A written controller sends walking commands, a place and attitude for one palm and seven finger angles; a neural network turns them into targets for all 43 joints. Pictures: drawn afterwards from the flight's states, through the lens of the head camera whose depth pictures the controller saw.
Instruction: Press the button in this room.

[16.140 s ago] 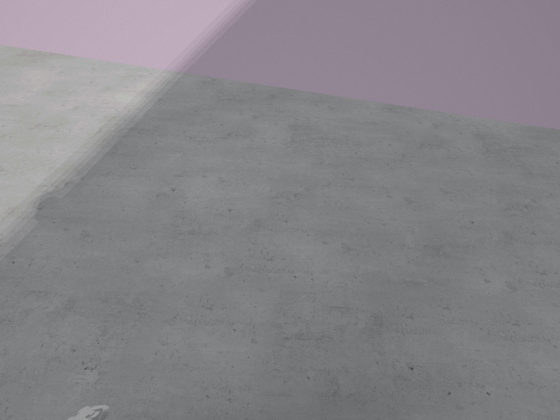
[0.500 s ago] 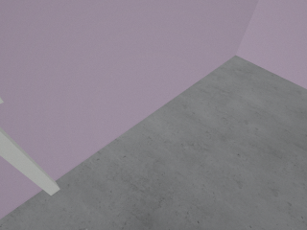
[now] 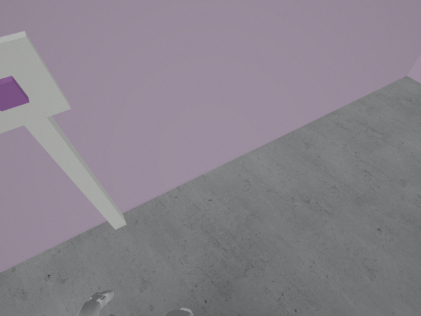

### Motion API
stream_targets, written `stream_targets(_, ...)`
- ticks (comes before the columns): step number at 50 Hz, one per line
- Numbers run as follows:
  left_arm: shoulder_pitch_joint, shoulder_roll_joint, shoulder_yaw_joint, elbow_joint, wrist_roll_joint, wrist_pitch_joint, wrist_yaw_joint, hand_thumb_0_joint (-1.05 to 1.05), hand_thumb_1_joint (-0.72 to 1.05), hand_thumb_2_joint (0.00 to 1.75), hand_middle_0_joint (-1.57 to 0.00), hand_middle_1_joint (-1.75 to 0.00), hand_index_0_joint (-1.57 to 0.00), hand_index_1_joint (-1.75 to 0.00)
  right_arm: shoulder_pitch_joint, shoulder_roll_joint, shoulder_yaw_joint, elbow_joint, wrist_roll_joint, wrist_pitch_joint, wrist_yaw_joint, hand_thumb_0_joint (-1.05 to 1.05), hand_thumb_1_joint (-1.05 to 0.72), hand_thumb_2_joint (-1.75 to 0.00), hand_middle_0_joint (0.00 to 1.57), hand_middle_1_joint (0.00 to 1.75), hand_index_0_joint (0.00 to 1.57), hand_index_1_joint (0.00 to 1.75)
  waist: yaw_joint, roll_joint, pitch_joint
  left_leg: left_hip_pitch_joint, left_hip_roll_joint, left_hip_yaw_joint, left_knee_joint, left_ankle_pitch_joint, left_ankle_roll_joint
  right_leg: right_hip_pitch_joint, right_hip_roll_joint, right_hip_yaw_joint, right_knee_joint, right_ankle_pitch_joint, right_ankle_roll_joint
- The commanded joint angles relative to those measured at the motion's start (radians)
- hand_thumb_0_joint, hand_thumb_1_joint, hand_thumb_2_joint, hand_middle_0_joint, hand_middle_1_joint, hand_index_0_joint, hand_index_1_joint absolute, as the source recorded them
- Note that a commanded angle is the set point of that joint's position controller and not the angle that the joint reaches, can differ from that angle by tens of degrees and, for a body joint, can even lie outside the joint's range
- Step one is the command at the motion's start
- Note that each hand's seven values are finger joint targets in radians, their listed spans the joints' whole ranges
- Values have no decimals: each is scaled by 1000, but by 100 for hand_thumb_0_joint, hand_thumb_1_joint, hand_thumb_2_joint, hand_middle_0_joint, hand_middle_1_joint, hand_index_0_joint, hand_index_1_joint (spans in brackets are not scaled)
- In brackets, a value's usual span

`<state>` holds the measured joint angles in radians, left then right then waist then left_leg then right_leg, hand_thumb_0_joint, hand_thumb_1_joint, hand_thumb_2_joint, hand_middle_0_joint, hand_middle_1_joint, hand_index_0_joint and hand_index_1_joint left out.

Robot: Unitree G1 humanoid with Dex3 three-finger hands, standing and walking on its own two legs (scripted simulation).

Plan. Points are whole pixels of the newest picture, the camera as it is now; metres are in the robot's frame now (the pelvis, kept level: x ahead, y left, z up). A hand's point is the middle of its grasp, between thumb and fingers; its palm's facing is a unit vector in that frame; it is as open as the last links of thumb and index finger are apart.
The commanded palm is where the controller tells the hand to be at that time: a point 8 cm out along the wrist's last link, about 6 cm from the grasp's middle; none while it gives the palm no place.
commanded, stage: turn to face it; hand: left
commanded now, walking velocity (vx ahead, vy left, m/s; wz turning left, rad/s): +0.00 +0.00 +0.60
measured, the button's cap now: (6, 93) +0.57 +0.49 +0.11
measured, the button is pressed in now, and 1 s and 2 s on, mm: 0 0 0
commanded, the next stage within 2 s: take the last steps up to it in 0.78 s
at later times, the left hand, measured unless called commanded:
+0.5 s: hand out of the picture -0.08 +0.24 -0.18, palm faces +0.35 -0.90 -0.28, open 7.4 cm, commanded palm none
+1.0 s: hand out of the picture -0.07 +0.16 -0.14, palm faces +0.48 -0.84 -0.27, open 7.3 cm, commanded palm none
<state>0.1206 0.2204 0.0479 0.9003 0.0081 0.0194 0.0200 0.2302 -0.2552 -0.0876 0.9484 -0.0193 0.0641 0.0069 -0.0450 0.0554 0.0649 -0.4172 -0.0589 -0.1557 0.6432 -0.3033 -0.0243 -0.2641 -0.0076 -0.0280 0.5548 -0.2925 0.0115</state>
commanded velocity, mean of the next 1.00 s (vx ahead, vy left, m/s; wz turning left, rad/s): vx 0.04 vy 0.00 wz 0.34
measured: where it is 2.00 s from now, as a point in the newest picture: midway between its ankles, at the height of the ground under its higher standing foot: (201, 313)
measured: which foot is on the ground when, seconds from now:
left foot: up 0.00-0.38, down 0.40-0.80, up 0.82-1.00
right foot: down 0.00-0.40, up 0.42-0.78, down 0.80-1.00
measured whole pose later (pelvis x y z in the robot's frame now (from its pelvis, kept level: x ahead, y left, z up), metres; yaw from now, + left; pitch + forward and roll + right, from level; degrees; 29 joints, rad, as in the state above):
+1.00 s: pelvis -0.03 -0.02 +0.01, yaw +28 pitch -1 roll +2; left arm 0.25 0.14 0.03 0.97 0.02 -0.01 0.02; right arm 0.22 -0.24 -0.07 1.02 -0.02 0.06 0.01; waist -0.01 0.05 0.05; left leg -0.43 0.02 -0.02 1.06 -0.37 -0.04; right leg -0.21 -0.06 -0.14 0.49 -0.27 -0.04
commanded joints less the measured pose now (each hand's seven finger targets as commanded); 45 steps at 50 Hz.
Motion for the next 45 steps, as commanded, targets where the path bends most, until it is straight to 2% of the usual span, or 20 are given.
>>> stream_targets(1,17,203,44,-77,7,-22,19,0,90,90,-20,-30,-20,-30,-54,-109,-35,-94,-9,-6,10,0,-90,-90,20,30,20,30,36,-246,2,-178,60,65,507,-177,-11,-13,-400,297,-334,-1,-146)
stream_targets(3,-41,144,27,-88,8,-27,16,0,90,90,-20,-30,-20,-30,1,-82,-27,-62,-7,-2,20,0,-90,-90,20,30,20,30,-11,-204,11,-174,84,107,574,-86,-32,13,-310,101,-251,235,-115)
stream_targets(4,-19,142,24,-88,10,-32,14,0,90,90,-20,-30,-20,-30,0,-78,-23,-61,-5,-1,22,0,-90,-90,20,30,20,30,0,-218,5,-166,87,124,583,-65,-42,34,-297,54,-231,316,-109)
stream_targets(7,70,159,27,-68,12,-34,14,0,90,90,-20,-30,-20,-30,-46,-79,-15,-75,-3,-1,22,0,-90,-90,20,30,20,30,39,-248,-47,-171,94,154,517,-84,-62,155,-311,12,-193,455,-123)
stream_targets(13,146,211,41,-36,22,-23,11,0,90,90,-20,-30,-20,-30,-163,-61,4,-106,7,-10,23,0,-90,-90,20,30,20,30,91,-261,-57,-65,98,222,243,-166,-54,198,-360,-25,-152,537,-142)
stream_targets(16,145,235,52,-29,22,-18,9,0,90,90,-20,-30,-20,-30,-134,-63,11,-107,11,-24,18,0,-90,-90,20,30,20,30,83,-282,-114,32,88,259,52,-133,-34,226,-366,-49,-85,576,-127)
stream_targets(18,133,225,54,-18,12,-13,6,0,90,90,-20,-30,-20,-30,-78,-83,6,-94,8,-35,17,0,-90,-90,20,30,20,30,47,-233,-145,199,85,269,-187,52,-17,165,-332,-111,29,516,-60)
stream_targets(19,136,199,52,-29,4,-8,2,0,90,90,-20,-30,-20,-30,-19,-150,-9,-80,4,-46,14,0,-90,-90,20,30,20,30,9,-72,-188,394,177,171,-267,263,19,6,-289,-152,178,345,-3)
stream_targets(20,126,128,34,-69,0,-5,-7,0,90,90,-20,-30,-20,-30,33,-260,-36,-79,-2,-51,10,0,-90,-90,20,30,20,30,-18,235,-197,545,443,-161,-259,670,148,-296,-152,-169,379,-255,72)
stream_targets(21,60,122,20,-88,11,5,-1,0,90,90,-20,-30,-20,-30,91,-281,-39,-52,5,-43,4,0,-90,-90,20,30,20,30,-46,185,-187,492,508,-153,-254,789,221,-319,-134,-84,502,-377,67)
stream_targets(22,36,108,22,-76,9,12,7,0,90,90,-20,-30,-20,-30,79,-251,-33,-42,3,-48,-9,0,-90,-90,20,30,20,30,-39,235,-188,458,457,-135,-249,768,216,-332,-131,-21,555,-339,69)
stream_targets(26,77,121,30,-14,5,12,-9,0,90,90,-20,-30,-20,-30,-79,-161,0,-83,0,-53,-17,0,-90,-90,20,30,20,30,32,103,-90,303,312,14,-276,577,174,-265,-113,-4,571,-148,73)
stream_targets(34,91,88,14,-10,2,13,-5,0,90,90,-20,-30,-20,-30,-71,-158,-4,-63,-5,-45,-14,0,-90,-90,20,30,20,30,29,103,-67,236,305,-51,-304,376,194,-133,-67,-21,277,-160,63)
stream_targets(38,206,96,14,31,1,-11,0,0,90,90,-20,-30,-20,-30,-98,-139,-6,-57,5,-40,-11,0,-90,-90,20,30,20,30,81,49,-88,118,241,-39,-196,301,133,110,-43,-50,-70,56,52)
stream_targets(39,232,130,19,34,9,-23,5,0,90,90,-20,-30,-20,-30,-82,-95,0,-57,12,-43,-8,0,-90,-90,20,30,20,30,89,-52,-103,45,174,11,-89,187,80,201,-125,37,-193,113,32)
stream_targets(40,232,216,34,30,22,-34,12,0,90,90,-20,-30,-20,-30,-63,-25,14,-74,18,-45,-4,0,-90,-90,20,30,20,30,79,-314,-96,-100,38,147,100,-93,9,252,-361,297,-260,229,-62)
stream_targets(41,224,236,38,13,12,-33,11,0,90,90,-20,-30,-20,-30,-93,-62,4,-81,10,-25,-9,0,-90,-90,20,30,20,30,104,-355,-83,-67,41,92,274,-283,4,101,-457,360,-305,230,-151)
stream_targets(42,175,210,40,5,11,-32,14,0,90,90,-20,-30,-20,-30,-101,-75,-4,-69,6,-15,-8,0,-90,-90,20,30,20,30,88,-329,-27,-71,59,62,398,-250,12,14,-431,337,-325,143,-178)
stream_targets(44,97,148,25,-6,11,-31,15,0,90,90,-20,-30,-20,-30,-58,-61,-3,-19,3,-13,1,0,-90,-90,20,30,20,30,41,-180,2,-78,78,81,507,-136,2,10,-334,189,-281,208,-149)
stream_targets(45,97,131,20,-4,11,-39,13,0,90,90,-20,-30,-20,-30,-24,-43,3,-2,1,-14,4,0,-90,-90,20,30,20,30,34,-181,-30,-74,81,97,505,-94,-7,56,-301,124,-271,227,-129)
